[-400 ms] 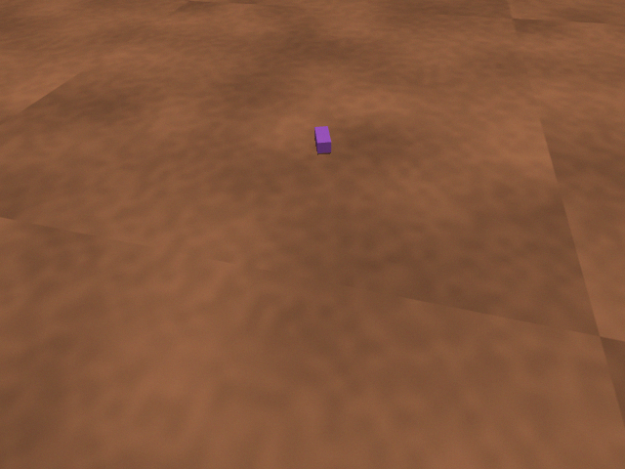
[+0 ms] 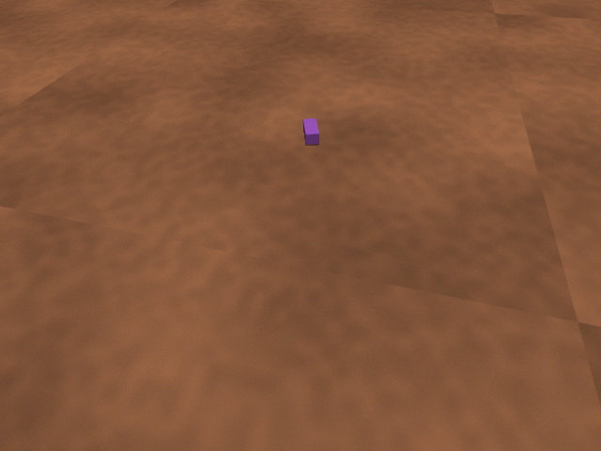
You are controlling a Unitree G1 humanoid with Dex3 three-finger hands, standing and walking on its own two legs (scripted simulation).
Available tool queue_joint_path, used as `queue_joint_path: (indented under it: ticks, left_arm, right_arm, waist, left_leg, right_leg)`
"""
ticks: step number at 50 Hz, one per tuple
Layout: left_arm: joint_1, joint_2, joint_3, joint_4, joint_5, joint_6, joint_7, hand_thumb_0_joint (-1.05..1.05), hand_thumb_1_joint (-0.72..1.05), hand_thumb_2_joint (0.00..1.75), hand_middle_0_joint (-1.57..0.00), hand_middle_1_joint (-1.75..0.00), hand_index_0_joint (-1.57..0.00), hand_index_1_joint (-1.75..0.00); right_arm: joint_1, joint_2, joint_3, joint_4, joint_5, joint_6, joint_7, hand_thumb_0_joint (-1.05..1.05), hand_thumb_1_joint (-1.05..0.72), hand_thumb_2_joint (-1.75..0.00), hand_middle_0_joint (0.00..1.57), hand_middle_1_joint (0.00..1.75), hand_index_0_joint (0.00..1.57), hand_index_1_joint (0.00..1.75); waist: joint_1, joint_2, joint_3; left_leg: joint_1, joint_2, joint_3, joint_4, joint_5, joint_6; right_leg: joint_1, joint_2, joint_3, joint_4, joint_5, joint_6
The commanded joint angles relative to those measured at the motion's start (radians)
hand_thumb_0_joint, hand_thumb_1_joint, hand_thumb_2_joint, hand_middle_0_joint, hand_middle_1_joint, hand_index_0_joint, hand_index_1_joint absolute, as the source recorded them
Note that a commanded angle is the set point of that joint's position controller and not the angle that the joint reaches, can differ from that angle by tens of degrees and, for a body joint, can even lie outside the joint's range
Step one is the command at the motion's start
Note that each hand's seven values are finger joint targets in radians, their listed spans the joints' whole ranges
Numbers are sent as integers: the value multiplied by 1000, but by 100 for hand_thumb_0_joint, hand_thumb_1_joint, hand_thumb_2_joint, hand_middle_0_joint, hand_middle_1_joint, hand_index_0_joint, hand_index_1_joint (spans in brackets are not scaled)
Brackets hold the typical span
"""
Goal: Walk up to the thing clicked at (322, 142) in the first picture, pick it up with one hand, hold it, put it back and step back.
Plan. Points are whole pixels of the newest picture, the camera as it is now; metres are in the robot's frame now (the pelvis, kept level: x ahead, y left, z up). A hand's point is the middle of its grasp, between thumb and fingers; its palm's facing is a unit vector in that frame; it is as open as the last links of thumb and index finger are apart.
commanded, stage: stand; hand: left
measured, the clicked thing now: (311, 131) +1.93 -0.03 -0.75
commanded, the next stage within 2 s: walk up in 0.72 s
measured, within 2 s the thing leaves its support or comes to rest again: neither
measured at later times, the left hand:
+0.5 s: hand out of the picture +0.08 +0.25 -0.15, palm faces -0.03 -0.94 -0.34, open 7.3 cm
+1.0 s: hand out of the picture +0.14 +0.34 -0.15, palm faces -0.23 -0.88 -0.41, open 7.3 cm
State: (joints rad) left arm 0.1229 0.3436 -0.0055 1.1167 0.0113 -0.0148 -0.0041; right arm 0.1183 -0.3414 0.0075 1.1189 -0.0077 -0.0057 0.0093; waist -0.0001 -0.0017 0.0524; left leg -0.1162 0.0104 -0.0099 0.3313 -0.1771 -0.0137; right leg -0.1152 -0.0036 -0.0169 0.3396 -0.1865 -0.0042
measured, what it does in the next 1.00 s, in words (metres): steps on the spot: left foot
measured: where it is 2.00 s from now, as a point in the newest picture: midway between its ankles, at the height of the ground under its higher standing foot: (289, 346)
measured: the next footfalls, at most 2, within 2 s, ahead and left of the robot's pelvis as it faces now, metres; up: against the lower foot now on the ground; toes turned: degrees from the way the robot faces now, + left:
left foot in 1.00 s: +0.12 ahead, +0.18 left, +0.00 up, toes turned -19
right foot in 1.36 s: +0.31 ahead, -0.11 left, +0.00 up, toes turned -39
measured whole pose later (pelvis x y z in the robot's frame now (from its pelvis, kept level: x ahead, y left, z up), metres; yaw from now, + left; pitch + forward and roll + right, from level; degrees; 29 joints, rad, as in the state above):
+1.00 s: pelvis +0.05 +0.06 -0.01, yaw -13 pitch +2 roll -1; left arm 0.29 0.42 0.06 1.00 0.01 -0.03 -0.03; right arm 0.13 -0.48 -0.09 0.88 -0.05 -0.02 0.12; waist 0.00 0.05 0.01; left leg -0.29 -0.01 -0.12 0.55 -0.38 0.02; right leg -0.24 0.03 0.24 0.47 -0.29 0.01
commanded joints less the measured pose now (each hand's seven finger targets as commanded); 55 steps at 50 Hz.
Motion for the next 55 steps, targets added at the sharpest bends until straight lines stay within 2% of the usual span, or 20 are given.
queue_joint_path:
  ticks: [1,31,35,36,37,38,39,40,41,43,46,47,48,49,50,51,52,53,54,55]
  left_arm:
    - [-35,207,35,-61,-2,-21,12,0,90,90,-20,-30,-20,-30]
    - [-37,219,37,-61,-3,-21,14,0,90,90,-20,-30,-20,-30]
    - [-36,222,37,-62,-2,-21,15,0,90,90,-20,-30,-20,-30]
    - [112,386,110,-128,6,-21,-19,0,90,90,-20,-30,-20,-30]
    - [83,380,108,-130,6,-24,-29,0,90,90,-20,-30,-20,-30]
    - [14,372,125,-159,10,-33,-31,0,90,90,-20,-30,-20,-30]
    - [-6,371,130,-188,9,-39,-27,0,90,90,-20,-30,-20,-30]
    - [-2,375,133,-189,7,-49,-22,0,90,90,-20,-30,-20,-30]
    - [21,379,134,-184,0,-51,-16,0,90,90,-20,-30,-20,-30]
    - [71,383,138,-194,0,-52,-7,0,90,90,-20,-30,-20,-30]
    - [94,389,139,-205,3,-58,-6,0,90,90,-20,-30,-20,-30]
    - [71,390,138,-215,2,-56,-7,0,90,90,-20,-30,-20,-30]
    - [63,377,131,-221,-4,-53,-9,0,90,90,-20,-30,-20,-30]
    - [-30,347,114,-252,-5,-48,-9,0,90,90,-20,-30,-20,-30]
    - [-58,259,98,-276,2,-44,-3,0,90,90,-20,-30,-20,-30]
    - [-59,239,86,-304,-5,-45,14,0,90,90,-20,-30,-20,-30]
    - [-80,313,88,-288,-1,-55,15,0,90,90,-20,-30,-20,-30]
    - [-42,341,86,-245,-14,-62,3,0,90,90,-20,-30,-20,-30]
    - [10,339,93,-216,-25,-57,-12,0,90,90,-20,-30,-20,-30]
    - [56,356,104,-192,-26,-51,-26,0,90,90,-20,-30,-20,-30]
  right_arm:
    - [-46,-213,-43,-56,1,-25,-18,0,-90,-90,20,30,20,30]
    - [-37,-215,-44,-51,-2,-21,-17,0,-90,-90,20,30,20,30]
    - [-33,-209,-44,-51,-2,-23,-17,0,-90,-90,20,30,20,30]
    - [-93,-386,-144,-208,-36,-48,33,0,-90,-90,20,30,20,30]
    - [-99,-350,-138,-208,-44,-42,52,0,-90,-90,20,30,20,30]
    - [-83,-293,-127,-233,-40,-39,68,0,-90,-90,20,30,20,30]
    - [-96,-262,-121,-264,-42,-37,79,0,-90,-90,20,30,20,30]
    - [-99,-240,-122,-279,-44,-36,86,0,-90,-90,20,30,20,30]
    - [-88,-244,-123,-292,-41,-38,92,0,-90,-90,20,30,20,30]
    - [-78,-260,-125,-311,-36,-41,98,0,-90,-90,20,30,20,30]
    - [-74,-266,-127,-336,-36,-40,103,0,-90,-90,20,30,20,30]
    - [-60,-274,-133,-336,-36,-43,101,0,-90,-90,20,30,20,30]
    - [-23,-279,-142,-318,-41,-48,98,0,-90,-90,20,30,20,30]
    - [126,-291,-158,-275,-42,-51,88,0,-90,-90,20,30,20,30]
    - [266,-378,-193,-241,-56,-49,72,0,-90,-90,20,30,20,30]
    - [186,-461,-203,-290,-53,-48,69,0,-90,-90,20,30,20,30]
    - [55,-448,-192,-323,-23,-54,73,0,-90,-90,20,30,20,30]
    - [17,-369,-168,-341,-24,-59,71,0,-90,-90,20,30,20,30]
    - [1,-333,-154,-345,-31,-58,70,0,-90,-90,20,30,20,30]
    - [-26,-327,-156,-356,-32,-59,69,0,-90,-90,20,30,20,30]
  waist:
    - [2,15,-86]
    - [1,7,-48]
    - [0,1,-64]
    - [-1,94,-102]
    - [-19,23,-43]
    - [-35,-61,-24]
    - [-33,-107,0]
    - [-35,-134,4]
    - [-37,-140,-30]
    - [-18,-121,-87]
    - [-14,-166,-85]
    - [-28,-158,-70]
    - [-46,-111,-89]
    - [-158,-13,-106]
    - [-230,248,-143]
    - [-193,387,-85]
    - [-139,210,-14]
    - [-103,80,-30]
    - [-72,93,-36]
    - [-49,134,-35]
  left_leg:
    - [20,117,-84,-39,133,37]
    - [4,113,-77,-58,71,32]
    - [13,117,-80,-61,100,31]
    - [63,80,6,194,-452,72]
    - [-13,31,-3,275,-516,84]
    - [-139,11,-54,388,-400,74]
    - [-238,19,-127,440,-304,73]
    - [-355,26,-156,481,-251,62]
    - [-441,1,-155,514,-230,37]
    - [-400,1,-159,472,-264,33]
    - [-359,6,-147,304,-329,31]
    - [-291,15,-145,239,-307,40]
    - [-133,-7,-105,141,-238,46]
    - [194,-26,-46,-48,-133,55]
    - [485,99,-237,-156,-286,87]
    - [392,396,-622,-237,-585,186]
    - [203,445,-630,-258,-570,261]
    - [170,366,-464,-215,-449,211]
    - [150,301,-355,-201,-441,170]
    - [140,259,-277,-196,-421,159]
  right_leg:
    - [14,-124,99,-53,140,-27]
    - [-10,-123,112,-85,75,-21]
    - [2,-124,109,-74,102,-24]
    - [-186,-149,338,-51,-398,-101]
    - [-289,-182,446,-118,-572,-110]
    - [-251,-228,574,-121,-616,-153]
    - [-230,-261,655,-129,-581,-190]
    - [-140,-263,673,-139,-533,-205]
    - [-23,-228,654,-150,-494,-202]
    - [-12,-208,630,-138,-447,-197]
    - [0,-203,582,-108,-336,-201]
    - [-63,-196,555,-72,-284,-189]
    - [-157,-135,474,-5,-248,-159]
    - [-403,-35,322,142,-274,-80]
    - [-722,139,131,397,-420,-10]
    - [-907,112,70,642,-459,-12]
    - [-812,-49,60,682,-322,-8]
    - [-700,-81,60,653,-235,-16]
    - [-654,-97,60,637,-193,-11]
    - [-598,-109,31,629,-152,4]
